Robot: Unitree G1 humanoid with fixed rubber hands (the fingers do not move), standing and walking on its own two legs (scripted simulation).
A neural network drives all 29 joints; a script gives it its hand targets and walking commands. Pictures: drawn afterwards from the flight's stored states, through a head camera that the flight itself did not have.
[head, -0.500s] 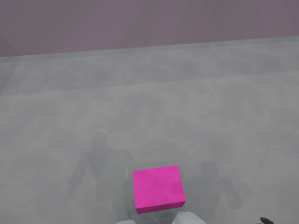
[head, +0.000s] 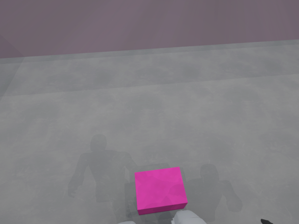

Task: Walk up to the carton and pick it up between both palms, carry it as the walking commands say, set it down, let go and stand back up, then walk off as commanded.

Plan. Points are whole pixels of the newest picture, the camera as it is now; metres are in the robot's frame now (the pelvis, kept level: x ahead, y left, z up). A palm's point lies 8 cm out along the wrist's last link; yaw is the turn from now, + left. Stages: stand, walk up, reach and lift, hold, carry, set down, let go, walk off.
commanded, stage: walk up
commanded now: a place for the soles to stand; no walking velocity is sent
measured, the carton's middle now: (159, 190) +0.37 -0.05 -0.67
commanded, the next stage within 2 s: none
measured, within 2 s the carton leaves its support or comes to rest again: neither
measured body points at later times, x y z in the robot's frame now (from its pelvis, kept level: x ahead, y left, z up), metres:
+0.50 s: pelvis +0.00 +0.00 +0.00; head +0.04 +0.00 +0.45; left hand +0.08 +0.32 -0.12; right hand +0.06 -0.32 -0.12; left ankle +0.01 +0.07 -0.71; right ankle +0.03 -0.16 -0.70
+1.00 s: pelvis +0.00 -0.01 +0.00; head +0.04 -0.02 +0.45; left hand +0.08 +0.31 -0.11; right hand +0.07 -0.33 -0.12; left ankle +0.01 +0.07 -0.71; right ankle +0.04 -0.16 -0.71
